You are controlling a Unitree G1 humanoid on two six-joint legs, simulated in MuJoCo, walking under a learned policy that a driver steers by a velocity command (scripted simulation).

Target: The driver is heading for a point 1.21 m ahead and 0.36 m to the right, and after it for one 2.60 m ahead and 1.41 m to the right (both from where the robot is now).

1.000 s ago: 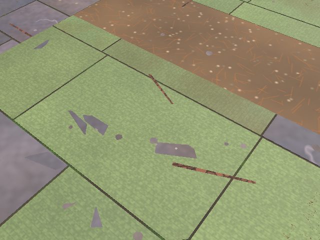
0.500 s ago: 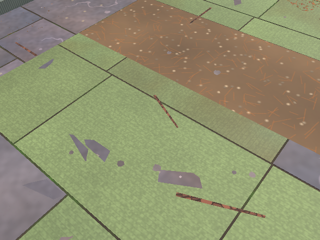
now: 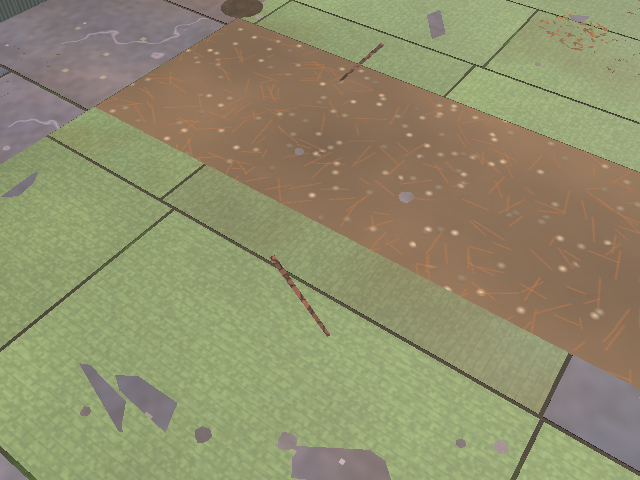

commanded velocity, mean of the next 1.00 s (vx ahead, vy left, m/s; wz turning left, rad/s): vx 0.48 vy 0.00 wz -0.02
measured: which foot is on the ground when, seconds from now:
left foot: down 0.00-0.30, up 0.32-0.86, down 0.88-1.00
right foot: up 0.00-0.28, down 0.30-0.88, up 0.90-1.00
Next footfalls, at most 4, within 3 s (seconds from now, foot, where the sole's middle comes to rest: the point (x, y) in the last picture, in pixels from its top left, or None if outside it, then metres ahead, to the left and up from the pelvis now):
0.30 right None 0.34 -0.17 -0.78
0.88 left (290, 417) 0.66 0.07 -0.78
1.40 right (386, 413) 0.66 -0.14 -0.78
1.86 left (318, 311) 0.94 0.00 -0.78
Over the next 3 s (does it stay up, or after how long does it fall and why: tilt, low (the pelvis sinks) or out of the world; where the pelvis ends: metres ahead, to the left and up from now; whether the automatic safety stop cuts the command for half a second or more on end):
stays up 1.15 -0.39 -0.01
